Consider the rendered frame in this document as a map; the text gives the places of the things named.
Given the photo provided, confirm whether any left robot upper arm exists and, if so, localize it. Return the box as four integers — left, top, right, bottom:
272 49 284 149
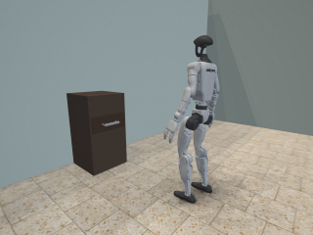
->
187 62 201 98

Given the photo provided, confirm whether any right robot hand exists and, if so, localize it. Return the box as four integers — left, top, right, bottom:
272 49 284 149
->
208 113 215 128

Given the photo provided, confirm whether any left robot hand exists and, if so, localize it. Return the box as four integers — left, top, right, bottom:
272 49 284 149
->
163 119 179 144

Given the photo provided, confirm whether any robot right thigh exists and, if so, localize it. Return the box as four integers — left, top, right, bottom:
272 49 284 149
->
193 115 212 158

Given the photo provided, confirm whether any right robot upper arm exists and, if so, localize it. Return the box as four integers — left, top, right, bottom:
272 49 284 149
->
212 65 220 95

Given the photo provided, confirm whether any robot left shin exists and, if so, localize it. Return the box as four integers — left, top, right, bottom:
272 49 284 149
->
178 155 193 196

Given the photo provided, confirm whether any drawer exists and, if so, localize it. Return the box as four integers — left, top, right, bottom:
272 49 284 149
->
91 112 124 135

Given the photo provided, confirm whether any right robot forearm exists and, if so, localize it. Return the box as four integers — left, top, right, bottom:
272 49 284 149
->
208 92 219 113

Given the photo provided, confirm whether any handle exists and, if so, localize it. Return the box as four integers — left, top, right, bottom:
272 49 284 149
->
102 121 120 126

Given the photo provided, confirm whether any cabinet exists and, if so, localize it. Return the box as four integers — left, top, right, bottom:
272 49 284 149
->
67 91 127 176

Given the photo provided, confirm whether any left robot forearm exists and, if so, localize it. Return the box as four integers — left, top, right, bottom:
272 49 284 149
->
172 87 192 122

